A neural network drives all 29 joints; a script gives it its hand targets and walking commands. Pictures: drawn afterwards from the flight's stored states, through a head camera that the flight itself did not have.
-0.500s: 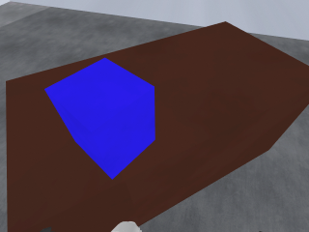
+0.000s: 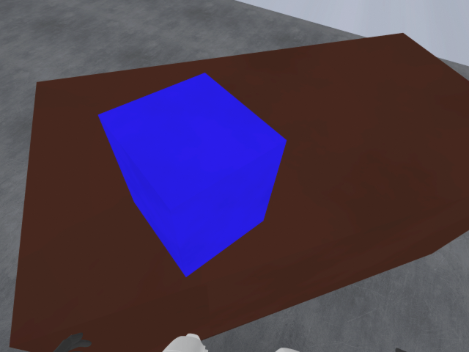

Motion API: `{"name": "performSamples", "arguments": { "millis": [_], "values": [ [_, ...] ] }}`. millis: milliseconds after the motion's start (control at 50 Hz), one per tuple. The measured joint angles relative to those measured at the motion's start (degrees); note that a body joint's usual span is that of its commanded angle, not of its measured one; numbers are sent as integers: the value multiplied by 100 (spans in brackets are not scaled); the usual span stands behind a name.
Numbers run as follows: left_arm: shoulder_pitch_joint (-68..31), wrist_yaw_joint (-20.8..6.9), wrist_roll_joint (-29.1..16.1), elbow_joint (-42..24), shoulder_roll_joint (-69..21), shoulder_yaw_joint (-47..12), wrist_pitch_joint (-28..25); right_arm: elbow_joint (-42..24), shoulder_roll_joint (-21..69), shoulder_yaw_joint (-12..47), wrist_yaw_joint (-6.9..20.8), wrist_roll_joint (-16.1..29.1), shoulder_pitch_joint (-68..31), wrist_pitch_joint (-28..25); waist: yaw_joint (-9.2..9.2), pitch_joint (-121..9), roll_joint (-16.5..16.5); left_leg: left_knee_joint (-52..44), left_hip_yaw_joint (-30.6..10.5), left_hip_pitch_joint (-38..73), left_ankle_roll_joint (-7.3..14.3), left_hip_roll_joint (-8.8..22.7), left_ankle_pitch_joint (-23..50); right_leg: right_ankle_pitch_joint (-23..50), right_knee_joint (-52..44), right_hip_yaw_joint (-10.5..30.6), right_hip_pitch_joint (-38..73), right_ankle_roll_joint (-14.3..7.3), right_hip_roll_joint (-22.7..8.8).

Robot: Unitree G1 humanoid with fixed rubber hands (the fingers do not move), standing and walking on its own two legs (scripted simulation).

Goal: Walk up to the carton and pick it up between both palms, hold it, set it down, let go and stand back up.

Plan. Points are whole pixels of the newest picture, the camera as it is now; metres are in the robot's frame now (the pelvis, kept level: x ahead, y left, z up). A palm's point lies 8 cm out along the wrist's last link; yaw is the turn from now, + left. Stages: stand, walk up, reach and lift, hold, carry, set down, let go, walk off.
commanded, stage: walk up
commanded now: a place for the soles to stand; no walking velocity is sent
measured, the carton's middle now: (195, 177) +0.40 +0.09 +0.04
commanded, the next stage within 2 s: none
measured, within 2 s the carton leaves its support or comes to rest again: neither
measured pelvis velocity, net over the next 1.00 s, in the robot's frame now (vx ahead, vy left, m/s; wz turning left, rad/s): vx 0.03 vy -0.06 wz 0.20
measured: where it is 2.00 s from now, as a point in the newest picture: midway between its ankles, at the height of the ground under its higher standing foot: outside the picture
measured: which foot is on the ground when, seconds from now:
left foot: down 0.00-0.06, up 0.08-0.38, down 0.40-0.76, up 0.78-1.00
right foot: up 0.00-0.04, down 0.06-0.42, up 0.44-0.72, down 0.74-1.00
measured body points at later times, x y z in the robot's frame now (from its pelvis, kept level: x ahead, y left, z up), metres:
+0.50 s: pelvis +0.02 -0.01 +0.00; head +0.05 +0.02 +0.44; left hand +0.08 +0.30 -0.11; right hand +0.15 -0.30 -0.10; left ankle +0.07 +0.10 -0.72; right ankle +0.00 -0.12 -0.69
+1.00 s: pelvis +0.03 -0.06 +0.01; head +0.07 -0.08 +0.45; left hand +0.06 +0.26 -0.07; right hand +0.17 -0.34 -0.12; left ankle +0.01 +0.08 -0.67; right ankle +0.05 -0.15 -0.72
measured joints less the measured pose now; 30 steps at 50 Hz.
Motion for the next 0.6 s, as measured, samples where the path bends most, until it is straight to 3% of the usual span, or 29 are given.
{"name": "performSamples", "arguments": {
  "millis": [40, 80, 120, 200, 280, 360, 420, 500, 600],
  "values": [
    [3, 21, 0, -5, 3, 0, -39, -30, 1, 4, 0, 0, -24, 17, 7, 24, 0, 15, -2, -4, -34, -23, -2, 191, -606, 20, 116, -6, 34],
    [4, 30, 0, 8, 1, 0, -122, -19, 1, 5, -11, -1, -40, 66, 45, 72, 33, 279, -10, -44, -41, -47, -275, 1013, -938, 14, 215, -63, 44],
    [7, 30, 0, 56, 2, 1, -127, 94, 3, 22, -29, -1, -43, 143, 130, 41, 61, 1117, 36, -175, -41, -68, -763, 1015, -901, 14, 286, -112, 40],
    [5, 34, 0, 63, 0, -1, -144, 254, -2, -39, 36, 0, -37, 152, 179, -112, 125, 2068, 73, -240, -41, -39, -616, 961, -1177, -2, 429, -140, 32],
    [-6, 8, 0, 64, -1, -2, -312, 326, -4, -39, 91, 0, -32, 105, 167, -154, 156, 1802, 344, -248, -42, 145, -670, 1016, -1333, -118, 432, -141, 22],
    [-6, 6, 0, 64, -2, -2, -315, 341, -5, -2, 107, 0, -32, 21, 183, -154, 168, 867, 471, -232, -41, 284, -856, 922, -1290, -346, 435, -136, 16],
    [-19, 10, 1, 79, 1, -2, -272, 328, -8, 0, 63, 0, -66, -109, 165, 0, 88, 204, 506, 7, -34, 209, -246, 645, -804, -407, 437, -79, -122],
    [-205, 12, 0, 121, 7, -1, -29, 324, 13, 116, 1, 0, -89, -145, 32, 67, -24, 247, 274, 24, 22, 43, -217, 62, 266, -244, 78, -77, -53],
    [-310, 12, 0, 119, 8, -1, -27, 245, 13, 55, -87, 0, -91, -144, 12, 87, -27, 160, 60, 25, 22, 32, -130, 6, 355, -96, -57, -78, -44]
  ]
}}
